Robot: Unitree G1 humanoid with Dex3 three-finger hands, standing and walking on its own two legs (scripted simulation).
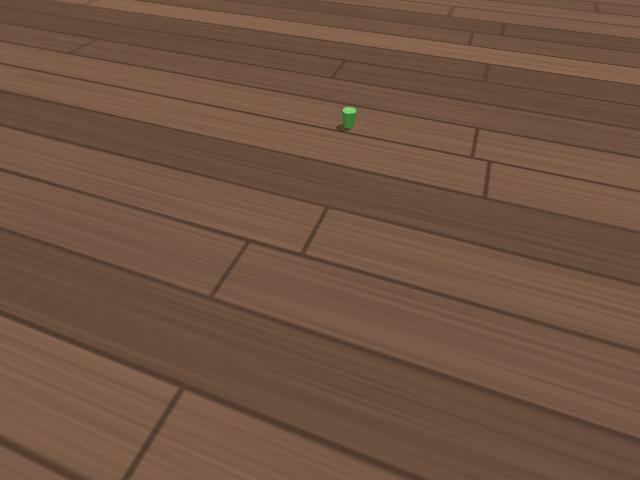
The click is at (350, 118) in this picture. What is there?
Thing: tapered cup
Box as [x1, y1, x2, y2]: [342, 107, 356, 127]
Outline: 345,107 342,110 344,126 352,127 356,110 352,107
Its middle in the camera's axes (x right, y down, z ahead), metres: +0.17 -0.76 +2.35
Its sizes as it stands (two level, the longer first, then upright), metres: 0.084 0.084 0.103
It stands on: the floor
